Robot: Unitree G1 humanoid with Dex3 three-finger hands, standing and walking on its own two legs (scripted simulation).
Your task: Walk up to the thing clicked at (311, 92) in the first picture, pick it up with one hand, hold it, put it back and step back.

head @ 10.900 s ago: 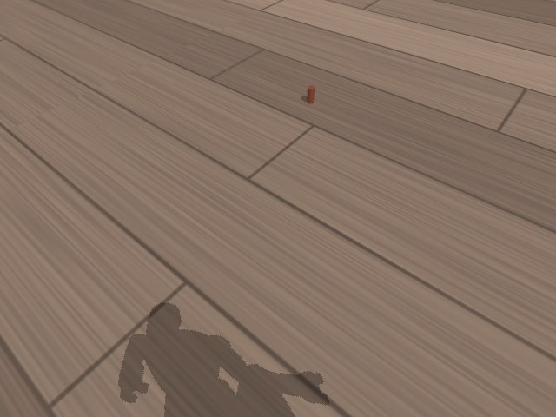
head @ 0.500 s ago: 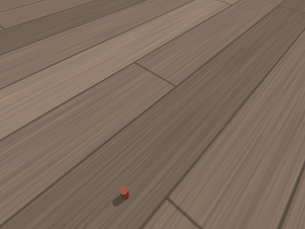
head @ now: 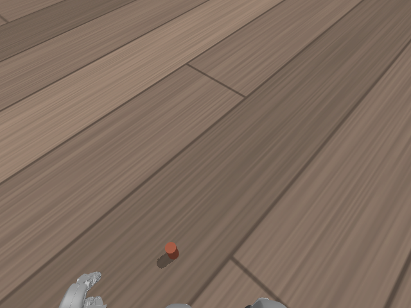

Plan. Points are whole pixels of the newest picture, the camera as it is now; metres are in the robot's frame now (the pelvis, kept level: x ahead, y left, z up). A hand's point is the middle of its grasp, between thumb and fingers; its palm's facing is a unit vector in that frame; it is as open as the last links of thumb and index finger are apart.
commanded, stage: walk up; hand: left
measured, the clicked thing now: (172, 250) +0.41 +0.21 -0.71
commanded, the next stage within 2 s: stand in 1.60 s
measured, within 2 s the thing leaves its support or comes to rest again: neither
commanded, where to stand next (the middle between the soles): +0.00 +0.00 m, yaw -4 degrees
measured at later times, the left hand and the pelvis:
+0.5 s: hand out of the picture +0.05 +0.26 -0.14, palm faces -0.09 -0.92 -0.38, open 7.4 cm; pelvis -0.02 +0.01 +0.01, yaw -4 degrees
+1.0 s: hand out of the picture +0.10 +0.25 -0.13, palm faces -0.10 -0.94 -0.33, open 7.4 cm; pelvis -0.02 +0.01 +0.02, yaw -5 degrees
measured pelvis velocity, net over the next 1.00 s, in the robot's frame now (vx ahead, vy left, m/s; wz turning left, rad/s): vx -0.02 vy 0.01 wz -0.08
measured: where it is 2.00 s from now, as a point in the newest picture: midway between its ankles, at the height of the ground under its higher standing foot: outside the picture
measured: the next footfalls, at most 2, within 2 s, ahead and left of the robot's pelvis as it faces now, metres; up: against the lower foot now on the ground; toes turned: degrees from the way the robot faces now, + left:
left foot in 0.04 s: +0.02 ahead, +0.12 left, +0.00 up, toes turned -3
right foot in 0.40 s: -0.01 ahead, -0.12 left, +0.00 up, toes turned -2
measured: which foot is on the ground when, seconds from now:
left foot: up 0.00-0.02, down 0.04-1.00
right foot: down 0.00-0.10, up 0.12-0.38, down 0.40-1.00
